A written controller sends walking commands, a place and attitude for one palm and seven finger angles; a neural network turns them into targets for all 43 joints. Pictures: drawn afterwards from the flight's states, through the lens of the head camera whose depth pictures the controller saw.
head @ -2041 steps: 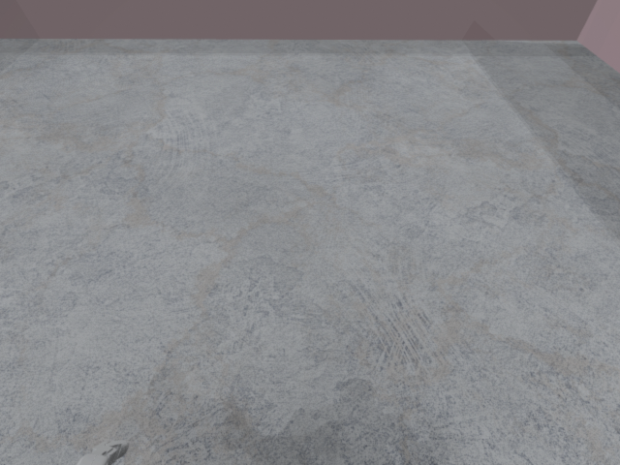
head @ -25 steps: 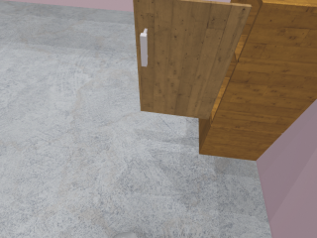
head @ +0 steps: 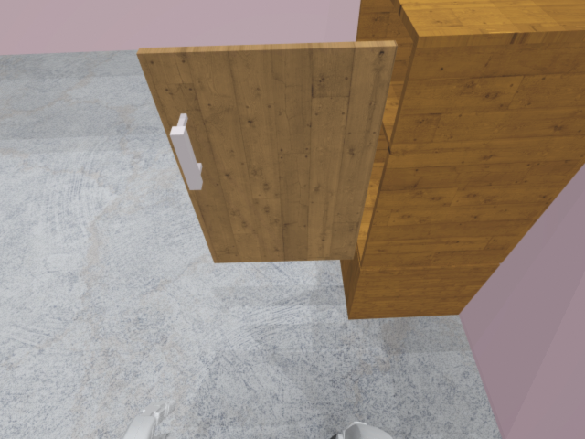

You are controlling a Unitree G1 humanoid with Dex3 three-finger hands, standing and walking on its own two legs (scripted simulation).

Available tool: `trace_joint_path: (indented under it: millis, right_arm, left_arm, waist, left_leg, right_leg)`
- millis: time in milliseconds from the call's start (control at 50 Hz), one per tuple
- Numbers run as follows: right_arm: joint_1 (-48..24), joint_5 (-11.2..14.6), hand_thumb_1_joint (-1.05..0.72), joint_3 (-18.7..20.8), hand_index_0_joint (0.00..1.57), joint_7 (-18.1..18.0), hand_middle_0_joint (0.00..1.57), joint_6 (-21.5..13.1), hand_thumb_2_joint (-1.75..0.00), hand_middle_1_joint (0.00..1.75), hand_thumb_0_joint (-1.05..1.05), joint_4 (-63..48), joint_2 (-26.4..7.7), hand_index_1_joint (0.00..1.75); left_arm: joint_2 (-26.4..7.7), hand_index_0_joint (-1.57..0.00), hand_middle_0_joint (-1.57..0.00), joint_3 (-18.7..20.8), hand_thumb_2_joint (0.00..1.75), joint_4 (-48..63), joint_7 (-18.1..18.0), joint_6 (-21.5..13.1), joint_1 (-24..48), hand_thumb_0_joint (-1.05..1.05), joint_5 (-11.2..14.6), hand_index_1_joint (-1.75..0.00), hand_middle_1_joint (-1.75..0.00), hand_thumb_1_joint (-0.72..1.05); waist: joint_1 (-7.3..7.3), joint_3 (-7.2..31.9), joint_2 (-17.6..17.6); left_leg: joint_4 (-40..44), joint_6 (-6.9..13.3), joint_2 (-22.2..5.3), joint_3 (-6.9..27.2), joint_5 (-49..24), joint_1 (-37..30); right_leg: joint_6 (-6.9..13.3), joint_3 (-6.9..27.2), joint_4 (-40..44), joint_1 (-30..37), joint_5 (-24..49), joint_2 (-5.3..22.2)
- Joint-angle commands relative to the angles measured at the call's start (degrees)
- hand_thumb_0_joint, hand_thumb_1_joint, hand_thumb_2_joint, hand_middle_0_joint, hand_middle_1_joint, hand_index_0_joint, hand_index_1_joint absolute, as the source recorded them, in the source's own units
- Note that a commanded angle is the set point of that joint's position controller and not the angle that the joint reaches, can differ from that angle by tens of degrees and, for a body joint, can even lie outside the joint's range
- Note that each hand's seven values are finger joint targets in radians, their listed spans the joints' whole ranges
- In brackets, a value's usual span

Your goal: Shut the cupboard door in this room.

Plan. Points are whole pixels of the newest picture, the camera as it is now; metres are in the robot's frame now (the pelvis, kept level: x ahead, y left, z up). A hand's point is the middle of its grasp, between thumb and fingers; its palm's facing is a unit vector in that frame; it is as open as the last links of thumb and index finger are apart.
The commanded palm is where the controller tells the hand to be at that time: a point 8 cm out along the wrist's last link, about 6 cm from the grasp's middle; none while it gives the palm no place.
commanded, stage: come to a stop and stand still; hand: left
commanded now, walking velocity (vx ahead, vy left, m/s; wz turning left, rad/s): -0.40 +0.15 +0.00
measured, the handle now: (189, 152) +0.57 +0.21 +0.05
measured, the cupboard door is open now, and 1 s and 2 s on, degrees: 89 89 89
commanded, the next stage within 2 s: none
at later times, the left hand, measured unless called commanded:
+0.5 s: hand out of the picture +0.03 +0.24 -0.16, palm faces +0.08 -0.98 -0.18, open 7.3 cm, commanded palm none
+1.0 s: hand out of the picture +0.03 +0.17 -0.15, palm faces -0.01 -0.97 -0.23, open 7.2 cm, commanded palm none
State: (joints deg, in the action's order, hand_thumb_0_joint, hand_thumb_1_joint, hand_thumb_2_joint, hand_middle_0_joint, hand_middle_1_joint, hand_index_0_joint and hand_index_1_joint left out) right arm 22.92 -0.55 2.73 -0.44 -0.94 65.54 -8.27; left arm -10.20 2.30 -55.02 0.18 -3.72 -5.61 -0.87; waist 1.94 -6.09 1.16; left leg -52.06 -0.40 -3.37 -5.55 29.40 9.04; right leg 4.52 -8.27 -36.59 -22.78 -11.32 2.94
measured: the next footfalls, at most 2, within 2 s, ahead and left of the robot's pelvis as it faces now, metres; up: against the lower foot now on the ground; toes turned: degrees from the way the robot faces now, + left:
left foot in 0.36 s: +0.07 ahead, +0.14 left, +0.00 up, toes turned +2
right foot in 0.86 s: -0.01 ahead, -0.12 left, +0.00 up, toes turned -5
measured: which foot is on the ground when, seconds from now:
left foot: up 0.00-0.34, down 0.36-1.00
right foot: down 0.00-0.38, up 0.40-0.84, down 0.86-1.00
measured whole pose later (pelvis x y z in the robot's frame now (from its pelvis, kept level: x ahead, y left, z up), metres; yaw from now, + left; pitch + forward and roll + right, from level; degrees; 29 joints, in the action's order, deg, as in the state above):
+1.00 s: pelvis -0.01 -0.01 +0.02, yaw -1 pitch -1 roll +0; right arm 18.7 -1.2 2.5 -1.1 1.1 65.4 -9.2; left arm -8.6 0.7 -62.7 -1.8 0.2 -13.6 -0.3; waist 2.1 -1.2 2.5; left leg -25.1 -2.2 -4.0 -1.8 9.0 14.2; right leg 0.7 -3.5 -26.0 -7.5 -17.4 0.4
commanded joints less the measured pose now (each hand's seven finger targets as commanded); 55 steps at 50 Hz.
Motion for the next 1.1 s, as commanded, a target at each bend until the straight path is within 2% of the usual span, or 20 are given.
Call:
trace_joint_path:
  millis: [0, 60, 160, 220, 260, 300, 320, 340, 360, 420, 460, 540, 660, 760, 800, 840, 860, 900, 960, 1080]
  right_arm:
    - [-0.25, 0.4, -0.9, 0.22, 0.2, -0.69, 0.2, 0.29, -0.9, 0.3, 0.0, -4.0, -3.09, 0.3]
    - [2.4, 0.65, -0.9, 0.03, 0.2, -0.7, 0.2, 2.48, -0.9, 0.3, 0.0, -2.81, -1.53, 0.3]
    - [-2.05, 0.26, -0.9, 0.74, 0.2, -0.6, 0.2, 3.22, -0.9, 0.3, 0.0, -5.44, -2.34, 0.3]
    - [-4.35, 0.27, -0.9, 1.03, 0.2, -0.59, 0.2, 3.12, -0.9, 0.3, 0.0, -6.87, -2.77, 0.3]
    - [-4.13, 0.34, -0.9, 1.16, 0.2, -0.68, 0.2, 2.76, -0.9, 0.3, 0.0, -7.04, -2.51, 0.3]
    - [-1.07, 0.24, -0.9, 1.14, 0.2, -0.57, 0.2, 2.15, -0.9, 0.3, 0.0, -6.23, -2.96, 0.3]
    - [-1.12, 0.01, -0.9, 1.4, 0.2, -0.56, 0.2, 1.58, -0.9, 0.3, 0.0, -6.55, -5.01, 0.3]
    - [-2.71, -0.71, -0.9, 2.07, 0.2, -0.7, 0.2, 1.02, -0.9, 0.3, 0.0, -8.32, -9.63, 0.3]
    - [-6.83, -0.86, -0.9, 1.99, 0.2, -1.22, 0.2, 1.17, -0.9, 0.3, 0.0, -10.15, -10.8, 0.3]
    - [-13.41, -1.12, -0.9, 0.98, 0.2, -2.17, 0.2, 0.79, -0.9, 0.3, 0.0, -10.86, -8.87, 0.3]
    - [-12.89, -0.78, -0.9, 0.8, 0.2, -2.32, 0.2, 0.35, -0.9, 0.3, 0.0, -10.53, -7.93, 0.3]
    - [-7.21, -0.65, -0.9, 1.67, 0.2, -2.64, 0.2, 0.03, -0.9, 0.3, 0.0, -8.77, -8.72, 0.3]
    - [-3.24, -0.84, -0.9, 2.29, 0.2, -2.7, 0.2, 0.21, -0.9, 0.3, 0.0, -6.62, -9.54, 0.3]
    - [-5.53, -0.76, -0.9, 2.27, 0.2, -1.89, 0.2, 0.66, -0.9, 0.3, 0.0, -5.57, -9.93, 0.3]
    - [-6.2, -0.19, -0.9, 1.86, 0.2, -1.53, 0.2, 0.86, -0.9, 0.3, 0.0, -5.24, -7.77, 0.3]
    - [-7.02, 0.15, -0.9, 0.17, 0.2, -0.97, 0.2, 1.17, -0.9, 0.3, 0.0, -5.84, -2.6, 0.3]
    - [-6.4, -0.24, -0.9, 0.03, 0.2, -0.55, 0.2, 1.41, -0.9, 0.3, 0.0, -5.59, -2.54, 0.3]
    - [-5.38, -0.9, -0.9, -0.21, 0.2, -0.69, 0.2, 1.25, -0.9, 0.3, 0.0, -3.84, -2.64, 0.3]
    - [-2.17, -0.48, -0.9, -0.46, 0.2, -1.09, 0.2, 0.72, -0.9, 0.3, 0.0, -1.63, -3.4, 0.3]
    - [-1.67, -0.38, -0.9, -0.92, 0.2, -1.31, 0.2, 1.0, -0.9, 0.3, 0.0, -0.54, -2.75, 0.3]
  left_arm:
    - [-9.19, -0.2, -0.2, 1.51, 0.9, -0.38, -1.8, 0.61, -8.35, 0.0, 0.43, -0.3, -0.3, 0.9]
    - [-7.59, -0.2, -0.2, 1.2, 0.9, 1.1, -2.65, 1.77, -2.77, 0.0, -0.38, -0.3, -0.3, 0.9]
    - [-8.57, -0.2, -0.2, 2.55, 0.9, 0.35, -2.67, 3.47, -6.48, 0.0, -0.61, -0.3, -0.3, 0.9]
    - [-9.36, -0.2, -0.2, 3.09, 0.9, 0.67, -2.68, 4.04, -6.46, 0.0, -0.78, -0.3, -0.3, 0.9]
    - [-9.49, -0.2, -0.2, 3.3, 0.9, 0.51, -2.67, 4.33, -6.3, 0.0, -0.88, -0.3, -0.3, 0.9]
    - [-8.81, -0.2, -0.2, 3.17, 0.9, 0.87, -2.51, 4.83, -5.44, 0.0, -0.44, -0.3, -0.3, 0.9]
    - [-6.57, -0.2, -0.2, 2.57, 0.9, 1.0, -2.3, 5.23, -6.79, 0.0, -0.13, -0.3, -0.3, 0.9]
    - [-3.12, -0.2, -0.2, 1.83, 0.9, 1.49, -2.05, 5.58, -8.68, 0.0, 0.31, -0.3, -0.3, 0.9]
    - [-3.87, -0.2, -0.2, 1.59, 0.9, 1.43, -2.11, 5.82, -8.1, 0.0, 0.05, -0.3, -0.3, 0.9]
    - [-5.1, -0.2, -0.2, 2.44, 0.9, -2.05, -1.38, 6.61, -10.04, 0.0, -0.59, -0.3, -0.3, 0.9]
    - [-5.28, -0.2, -0.2, 2.36, 0.9, -3.73, -0.85, 6.05, -11.97, 0.0, -0.54, -0.3, -0.3, 0.9]
    - [-4.98, -0.2, -0.2, 2.16, 0.9, -3.68, -0.82, 5.8, -11.23, 0.0, -0.53, -0.3, -0.3, 0.9]
    - [-3.55, -0.2, -0.2, 1.15, 0.9, -2.99, -0.44, 5.81, -8.22, 0.0, -0.26, -0.3, -0.3, 0.9]
    - [-2.13, -0.2, -0.2, 0.2, 0.9, -5.24, -0.73, 5.02, -12.28, 0.0, 0.25, -0.3, -0.3, 0.9]
    - [-3.6, -0.2, -0.2, 0.28, 0.9, -6.67, -1.24, 4.46, -15.9, 0.0, 0.07, -0.3, -0.3, 0.9]
    - [-8.06, -0.2, -0.2, 0.3, 0.9, -6.13, -1.76, 3.77, -12.38, 0.0, 0.06, -0.3, -0.3, 0.9]
    - [-8.46, -0.2, -0.2, 0.05, 0.9, -5.15, -1.74, 3.9, -9.62, 0.0, 0.11, -0.3, -0.3, 0.9]
    - [-6.13, -0.2, -0.2, -0.35, 0.9, -5.66, -1.87, 3.15, -8.99, 0.0, 0.36, -0.3, -0.3, 0.9]
    - [-3.93, -0.2, -0.2, -1.0, 0.9, -6.24, -2.04, 2.95, -10.44, 0.0, 0.8, -0.3, -0.3, 0.9]
    - [-3.91, -0.2, -0.2, -0.64, 0.9, -6.39, -2.2, 3.16, -12.46, 0.0, 0.82, -0.3, -0.3, 0.9]
  waist:
    - [-2.67, 6.52, -3.86]
    - [-0.15, 7.08, -6.11]
    - [-2.75, 7.71, -8.83]
    - [-2.79, 8.13, -10.66]
    - [-2.26, 8.91, -11.06]
    - [-0.27, 9.07, -9.95]
    - [-0.52, 8.63, -2.38]
    - [-1.07, 6.67, 13.01]
    - [-1.48, 3.88, 12.85]
    - [-3.67, 1.13, 8.59]
    - [-3.45, 2.19, 5.98]
    - [-0.79, 5.95, 5.5]
    - [1.4, 6.63, 7.21]
    - [-0.97, 7.34, 8.47]
    - [-2.64, 7.64, 3.43]
    - [-1.57, 3.01, -10.01]
    - [-0.77, 1.27, -8.54]
    - [-0.74, -0.55, -12.75]
    - [-0.86, 0.38, -7.89]
    - [-1.43, -1.85, -2.46]
  left_leg:
    - [-16.94, -0.93, -1.91, 6.98, -2.67, 13.83]
    - [-4.62, -1.75, -1.26, 5.16, -3.59, 6.98]
    - [0.31, -2.26, 1.22, 3.92, -4.04, 10.86]
    - [4.06, -2.27, 1.57, 3.98, -4.45, 10.77]
    - [10.58, -2.16, 1.66, 3.41, -7.26, 7.59]
    - [22.74, -1.51, 1.62, 3.31, -16.07, -0.13]
    - [29.41, -0.22, -2.38, 8.17, -16.82, -3.02]
    - [38.12, 3.98, -15.31, 24.4, -19.89, 1.59]
    - [41.74, 8.3, -19.22, 27.07, -19.44, 9.79]
    - [43.24, 6.29, -12.74, 19.03, -5.87, 12.79]
    - [42.34, 5.41, -10.96, 15.86, -8.39, 6.94]
    - [40.96, 6.66, -12.76, 15.73, -16.24, -3.99]
    - [38.61, 9.07, -14.16, 16.13, -27.08, -6.91]
    - [36.33, 6.94, -10.42, 13.37, -22.84, -0.26]
    - [32.26, 2.74, -6.28, 9.01, -15.95, 6.28]
    - [26.09, -0.91, 0.02, 3.27, -9.54, 9.99]
    - [25.69, -0.76, 0.07, 3.35, -10.29, 6.37]
    - [25.73, -0.78, -0.29, 3.92, -17.46, 4.47]
    - [28.82, -0.46, -1.74, 5.75, -24.07, 1.44]
    - [28.7, -0.8, -2.02, 5.59, -23.98, 2.04]
  right_leg:
    - [7.43, 18.57, 19.23, 10.5, 27.35, 18.86]
    - [5.51, 9.53, 19.36, 2.98, 24.87, 14.6]
    - [7.08, 12.28, 18.06, 7.18, 21.81, 15.1]
    - [6.87, 12.82, 16.53, 8.34, 22.34, 15.17]
    - [5.9, 12.55, 14.99, 8.05, 18.69, 14.35]
    - [2.03, 11.26, 11.6, 3.21, 7.19, 12.08]
    - [-0.86, 8.88, 6.17, -0.92, -2.42, 7.93]
    - [-5.04, 4.04, -2.85, -5.51, -15.58, 0.63]
    - [-5.66, 7.05, -10.46, -2.37, -19.87, -0.92]
    - [-5.74, 11.75, -20.64, -2.11, -11.76, -1.59]
    - [-6.47, 11.26, -22.26, -5.2, -8.41, -1.73]
    - [-7.76, 11.0, -21.1, -8.33, -8.63, -0.72]
    - [-7.44, 8.47, -9.42, -3.5, -14.89, 0.14]
    - [-6.08, 4.95, 8.47, 9.19, -8.82, -1.24]
    - [-5.44, 6.66, 19.58, 18.14, -0.12, 0.92]
    - [-0.78, 17.97, 25.86, 11.72, -9.33, 11.85]
    - [0.0, 17.38, 27.44, 5.95, -16.72, 12.65]
    - [-0.43, 15.1, 24.86, 4.53, -9.47, 8.06]
    - [-2.18, 10.79, 20.93, 7.11, -3.15, 4.74]
    - [-2.56, 10.7, 21.7, 7.33, -5.5, 4.11]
